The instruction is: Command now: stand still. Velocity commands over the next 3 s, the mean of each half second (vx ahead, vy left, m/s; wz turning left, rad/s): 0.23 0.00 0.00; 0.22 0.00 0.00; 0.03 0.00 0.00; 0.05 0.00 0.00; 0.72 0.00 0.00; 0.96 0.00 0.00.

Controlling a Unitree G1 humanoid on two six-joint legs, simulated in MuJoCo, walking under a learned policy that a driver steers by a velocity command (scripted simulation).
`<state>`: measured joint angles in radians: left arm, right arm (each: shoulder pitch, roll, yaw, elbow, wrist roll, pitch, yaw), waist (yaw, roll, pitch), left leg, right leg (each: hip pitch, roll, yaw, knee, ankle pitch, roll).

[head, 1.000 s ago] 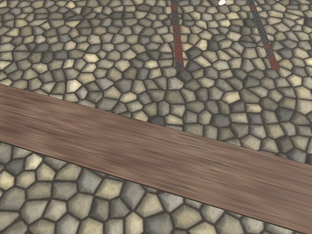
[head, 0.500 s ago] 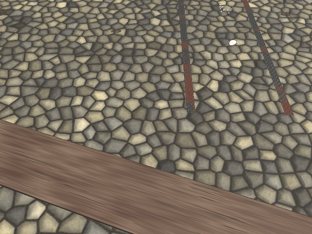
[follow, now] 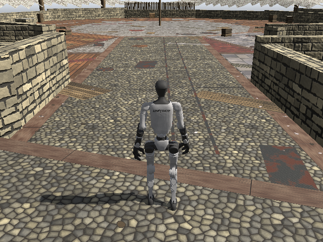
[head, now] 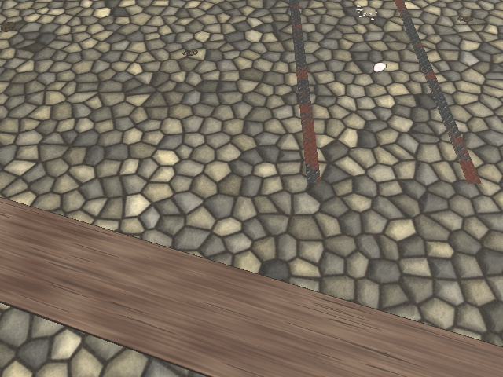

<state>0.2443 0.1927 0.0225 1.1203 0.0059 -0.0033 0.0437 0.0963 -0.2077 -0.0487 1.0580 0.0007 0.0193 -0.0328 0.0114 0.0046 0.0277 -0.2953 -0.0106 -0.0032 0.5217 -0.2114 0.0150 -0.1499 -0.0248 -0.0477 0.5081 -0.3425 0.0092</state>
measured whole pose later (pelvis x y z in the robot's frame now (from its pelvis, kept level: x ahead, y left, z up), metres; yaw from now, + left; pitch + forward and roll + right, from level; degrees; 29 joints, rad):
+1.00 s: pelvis +0.23 +0.04 -0.01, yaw +1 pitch +2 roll +1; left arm 0.05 0.19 0.04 0.95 -0.02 -0.08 -0.06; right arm 0.34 -0.17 -0.06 0.97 -0.01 -0.08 0.07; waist -0.05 -0.01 -0.02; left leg -0.11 0.01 0.05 0.61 -0.45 -0.06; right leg -0.45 -0.03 -0.06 0.54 -0.13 -0.03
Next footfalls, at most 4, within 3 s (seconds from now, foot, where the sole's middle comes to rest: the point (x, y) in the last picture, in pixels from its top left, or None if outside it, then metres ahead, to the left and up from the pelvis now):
0.52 left None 0.17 0.17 -0.77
0.88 right None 0.36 -0.06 -0.77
2.20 right None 0.46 -0.10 -0.77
2.66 left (225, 273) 0.82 0.12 -0.77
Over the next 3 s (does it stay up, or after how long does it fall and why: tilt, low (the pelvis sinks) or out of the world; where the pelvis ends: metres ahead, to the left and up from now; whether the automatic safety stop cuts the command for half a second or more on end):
stays up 0.92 0.03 -0.02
